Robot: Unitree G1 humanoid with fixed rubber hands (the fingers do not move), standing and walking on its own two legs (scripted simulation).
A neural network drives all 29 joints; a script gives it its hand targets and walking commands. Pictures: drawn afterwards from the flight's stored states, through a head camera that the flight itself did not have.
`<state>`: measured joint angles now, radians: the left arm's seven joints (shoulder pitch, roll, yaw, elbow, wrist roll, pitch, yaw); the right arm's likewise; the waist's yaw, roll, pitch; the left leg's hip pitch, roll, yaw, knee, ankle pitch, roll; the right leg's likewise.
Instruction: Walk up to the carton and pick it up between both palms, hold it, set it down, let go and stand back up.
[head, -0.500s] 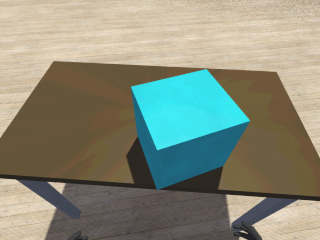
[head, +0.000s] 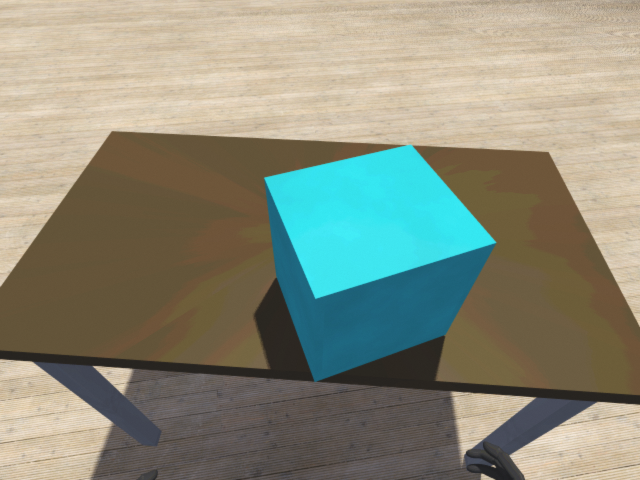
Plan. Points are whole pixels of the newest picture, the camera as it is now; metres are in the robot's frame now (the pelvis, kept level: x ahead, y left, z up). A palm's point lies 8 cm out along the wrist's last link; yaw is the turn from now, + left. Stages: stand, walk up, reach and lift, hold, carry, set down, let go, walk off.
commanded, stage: stand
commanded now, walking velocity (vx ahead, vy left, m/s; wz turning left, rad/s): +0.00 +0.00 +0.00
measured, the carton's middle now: (362, 263) +0.40 -0.05 +0.05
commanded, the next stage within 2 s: none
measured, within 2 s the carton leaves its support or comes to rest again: neither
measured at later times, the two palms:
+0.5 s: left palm out of the picture +0.09 +0.25 -0.11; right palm out of the picture +0.12 -0.23 -0.09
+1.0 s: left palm out of the picture +0.06 +0.25 -0.11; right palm out of the picture +0.10 -0.24 -0.09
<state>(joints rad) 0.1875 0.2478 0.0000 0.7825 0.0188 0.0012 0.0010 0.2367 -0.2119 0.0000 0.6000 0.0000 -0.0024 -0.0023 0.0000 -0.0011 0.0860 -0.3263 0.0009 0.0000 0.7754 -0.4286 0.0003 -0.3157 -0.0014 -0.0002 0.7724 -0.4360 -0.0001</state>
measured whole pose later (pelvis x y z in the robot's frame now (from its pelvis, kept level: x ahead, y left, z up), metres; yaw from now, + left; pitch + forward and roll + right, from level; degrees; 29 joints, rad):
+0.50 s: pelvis -0.01 +0.00 +0.00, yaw +0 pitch -2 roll +0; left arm 0.19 0.26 0.00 0.83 0.02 -0.01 0.00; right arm 0.24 -0.21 0.00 0.60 0.00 0.00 -0.01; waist 0.00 0.00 0.07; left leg -0.33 0.00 0.00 0.78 -0.42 0.00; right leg -0.32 0.00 0.00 0.77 -0.42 0.00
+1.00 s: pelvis -0.03 +0.00 +0.00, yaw +0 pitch -4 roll +0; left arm 0.19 0.26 0.00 0.88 0.02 -0.01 0.00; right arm 0.24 -0.21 0.00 0.62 0.00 0.00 -0.01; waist 0.00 0.00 0.07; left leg -0.32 0.00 0.00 0.76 -0.37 0.00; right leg -0.32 0.00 0.00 0.76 -0.38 0.00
